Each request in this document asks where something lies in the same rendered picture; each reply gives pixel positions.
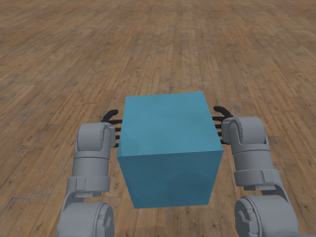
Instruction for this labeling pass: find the robot right hand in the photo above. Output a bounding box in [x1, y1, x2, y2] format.
[212, 106, 233, 145]

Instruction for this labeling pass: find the robot left hand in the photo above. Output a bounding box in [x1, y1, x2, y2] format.
[101, 110, 122, 148]

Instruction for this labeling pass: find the left robot upper arm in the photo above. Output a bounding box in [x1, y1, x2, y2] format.
[57, 201, 115, 237]

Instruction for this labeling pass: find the robot right forearm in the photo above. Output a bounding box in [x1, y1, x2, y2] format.
[221, 117, 299, 231]

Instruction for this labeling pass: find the right robot upper arm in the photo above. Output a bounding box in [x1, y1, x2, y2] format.
[234, 195, 316, 237]

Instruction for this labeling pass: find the robot left forearm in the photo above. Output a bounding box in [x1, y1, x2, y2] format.
[56, 121, 116, 237]

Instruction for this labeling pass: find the carton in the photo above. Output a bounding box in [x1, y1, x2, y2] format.
[117, 92, 224, 209]

